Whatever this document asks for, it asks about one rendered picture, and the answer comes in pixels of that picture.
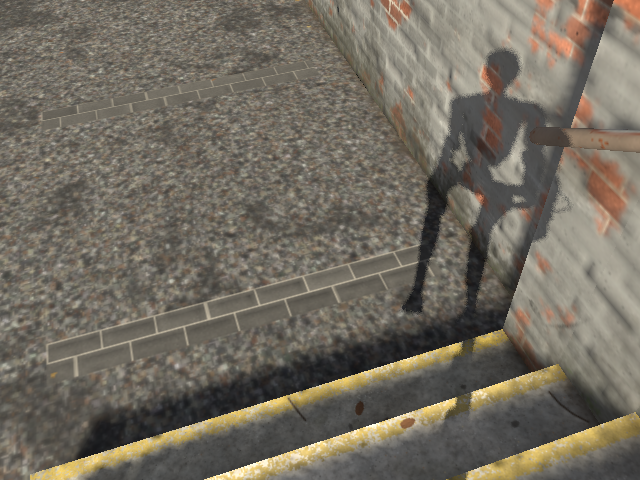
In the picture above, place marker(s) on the stairs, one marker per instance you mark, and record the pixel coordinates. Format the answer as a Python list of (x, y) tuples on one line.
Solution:
[(468, 411)]

